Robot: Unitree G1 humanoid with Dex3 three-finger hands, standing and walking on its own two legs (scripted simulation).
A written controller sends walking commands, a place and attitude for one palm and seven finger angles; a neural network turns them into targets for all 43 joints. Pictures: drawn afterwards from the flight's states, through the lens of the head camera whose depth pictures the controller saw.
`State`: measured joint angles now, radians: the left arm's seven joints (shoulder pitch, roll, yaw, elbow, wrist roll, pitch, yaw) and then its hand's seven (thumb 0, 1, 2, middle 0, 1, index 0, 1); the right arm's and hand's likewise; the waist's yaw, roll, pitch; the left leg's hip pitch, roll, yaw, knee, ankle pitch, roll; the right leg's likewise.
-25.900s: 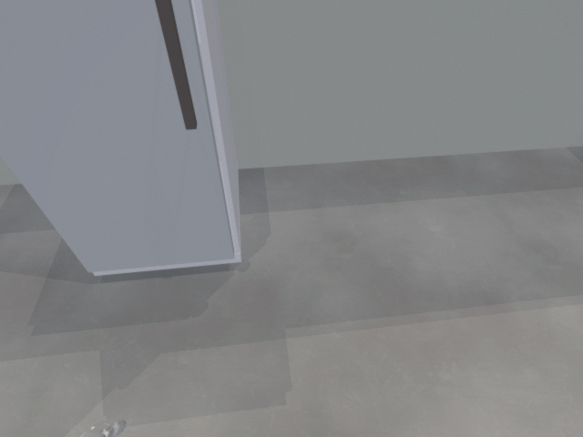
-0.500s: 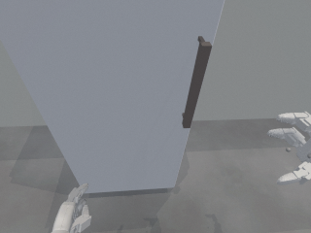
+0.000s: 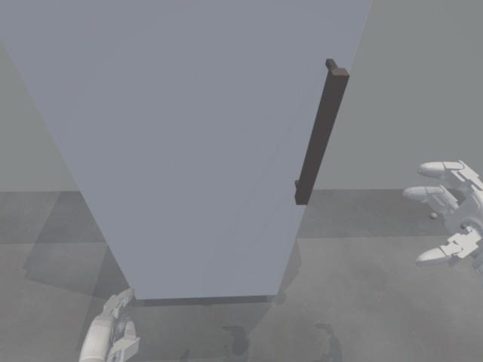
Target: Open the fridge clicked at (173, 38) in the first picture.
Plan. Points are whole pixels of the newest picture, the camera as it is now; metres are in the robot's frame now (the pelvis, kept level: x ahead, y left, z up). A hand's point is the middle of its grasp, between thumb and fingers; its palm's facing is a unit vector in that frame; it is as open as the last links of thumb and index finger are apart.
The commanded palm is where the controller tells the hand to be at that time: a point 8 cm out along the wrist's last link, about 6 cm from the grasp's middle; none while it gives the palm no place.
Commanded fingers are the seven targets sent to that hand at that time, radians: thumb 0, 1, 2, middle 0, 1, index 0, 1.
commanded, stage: move the hooked fingers beside the handle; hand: right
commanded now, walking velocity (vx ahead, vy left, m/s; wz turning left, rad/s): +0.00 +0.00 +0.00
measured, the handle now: (313, 141) +0.49 -0.11 +0.13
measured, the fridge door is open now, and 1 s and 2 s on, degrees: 0 0 0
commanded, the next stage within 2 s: feel for the door with the fingertips in 1.96 s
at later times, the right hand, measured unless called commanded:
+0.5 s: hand (390, 184) +0.37 -0.22 +0.14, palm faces -0.05 +1.00 -0.02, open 14.0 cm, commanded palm +0.35 -0.27 +0.15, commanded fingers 0.00 0.50 -0.30 0.30 1.20 0.30 1.20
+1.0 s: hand (372, 162) +0.41 -0.19 +0.16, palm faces -0.04 +1.00 -0.01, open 14.0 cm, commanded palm +0.39 -0.25 +0.14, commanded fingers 0.00 0.50 -0.30 0.30 1.20 0.30 1.20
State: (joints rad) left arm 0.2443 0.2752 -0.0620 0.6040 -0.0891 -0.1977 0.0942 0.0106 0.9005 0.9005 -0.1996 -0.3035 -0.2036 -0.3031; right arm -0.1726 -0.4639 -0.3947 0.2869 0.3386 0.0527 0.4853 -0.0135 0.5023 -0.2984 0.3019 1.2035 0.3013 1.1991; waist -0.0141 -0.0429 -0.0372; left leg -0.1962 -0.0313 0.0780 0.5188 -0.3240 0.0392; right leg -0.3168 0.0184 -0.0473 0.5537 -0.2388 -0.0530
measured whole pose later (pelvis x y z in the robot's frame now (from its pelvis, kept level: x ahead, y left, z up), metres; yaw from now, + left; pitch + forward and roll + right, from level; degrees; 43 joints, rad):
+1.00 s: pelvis +0.00 +0.01 +0.00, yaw +1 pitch +3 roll +1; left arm 0.28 0.27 -0.05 0.65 -0.08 -0.07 0.08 0.01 0.90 0.90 -0.20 -0.30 -0.20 -0.30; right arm -0.58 -0.41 -0.28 0.68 0.23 -0.03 0.30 -0.01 0.50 -0.30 0.30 1.20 0.30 1.20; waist 0.04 -0.02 -0.04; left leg -0.25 -0.04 0.07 0.53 -0.33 0.05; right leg -0.37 0.01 -0.05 0.56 -0.24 -0.05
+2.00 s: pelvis +0.01 +0.00 -0.01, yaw +1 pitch +6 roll +1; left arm 0.31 0.27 -0.04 0.63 -0.07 -0.03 0.05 0.00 0.90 0.90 -0.20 -0.30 -0.20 -0.30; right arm -0.71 -0.40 -0.27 0.86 0.20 -0.15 0.28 -0.01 0.50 -0.30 0.30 1.20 0.30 1.20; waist 0.05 -0.02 -0.05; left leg -0.35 -0.04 0.07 0.60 -0.36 0.04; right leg -0.47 0.01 -0.06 0.63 -0.28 -0.05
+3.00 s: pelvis +0.00 +0.01 -0.01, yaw +0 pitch +7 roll +1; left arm 0.35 0.29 -0.03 0.69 -0.06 -0.05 0.05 0.00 0.90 0.90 -0.20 -0.30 -0.20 -0.30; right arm -0.85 -0.40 -0.24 1.04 0.18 -0.19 0.22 -0.01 0.50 -0.30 0.35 1.26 0.31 1.22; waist 0.07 -0.03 -0.05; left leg -0.40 -0.05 0.08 0.62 -0.36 0.06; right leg -0.52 0.00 -0.04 0.65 -0.27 -0.04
